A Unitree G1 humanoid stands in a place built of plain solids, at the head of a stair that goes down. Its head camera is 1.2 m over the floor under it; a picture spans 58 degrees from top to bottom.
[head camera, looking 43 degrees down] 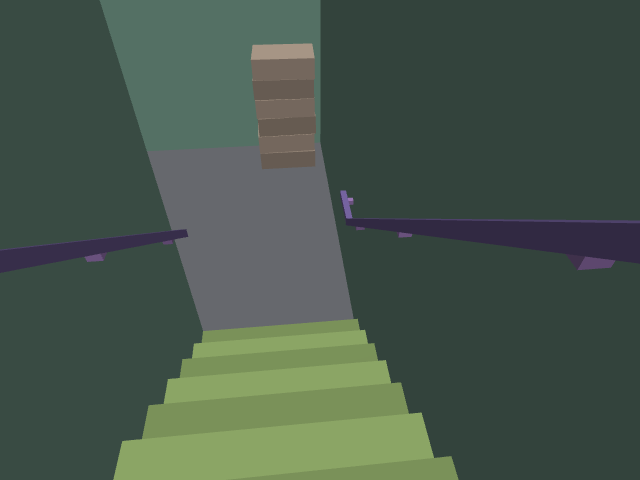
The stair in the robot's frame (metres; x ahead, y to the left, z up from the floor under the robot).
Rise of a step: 0.19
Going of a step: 0.23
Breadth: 1.10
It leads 6 degrees to the left of straight ahead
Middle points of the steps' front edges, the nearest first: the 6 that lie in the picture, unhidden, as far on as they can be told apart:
0.70 0.16 -0.39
0.93 0.19 -0.58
1.16 0.21 -0.77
1.38 0.23 -0.96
1.61 0.25 -1.16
1.84 0.28 -1.35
